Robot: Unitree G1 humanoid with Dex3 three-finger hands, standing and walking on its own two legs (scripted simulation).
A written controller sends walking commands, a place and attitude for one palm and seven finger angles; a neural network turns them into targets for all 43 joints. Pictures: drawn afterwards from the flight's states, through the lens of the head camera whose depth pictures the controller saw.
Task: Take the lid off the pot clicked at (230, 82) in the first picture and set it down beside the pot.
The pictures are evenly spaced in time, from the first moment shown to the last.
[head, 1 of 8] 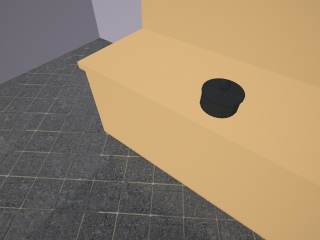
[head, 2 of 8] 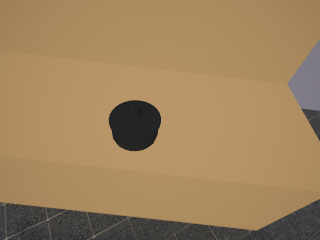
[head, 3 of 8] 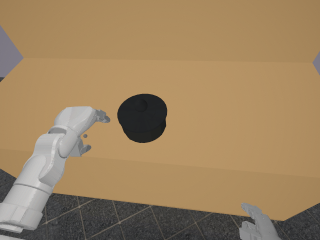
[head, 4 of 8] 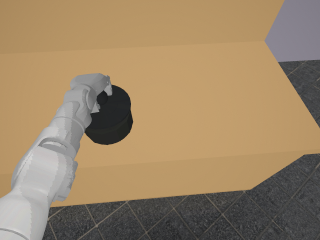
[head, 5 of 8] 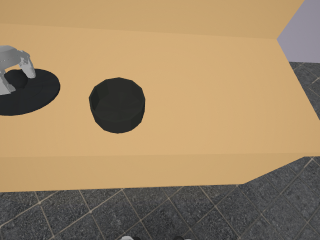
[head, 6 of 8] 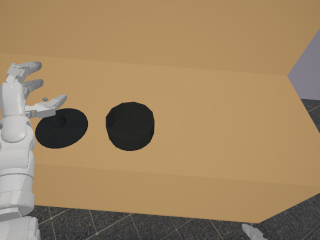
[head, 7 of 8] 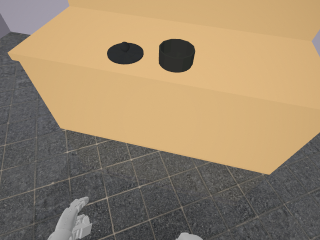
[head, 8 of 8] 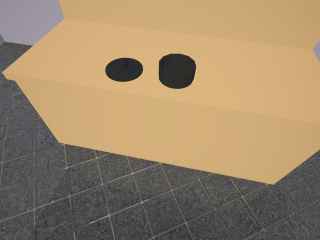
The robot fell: no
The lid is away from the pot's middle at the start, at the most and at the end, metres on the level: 0.00 0.25 0.25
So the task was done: yes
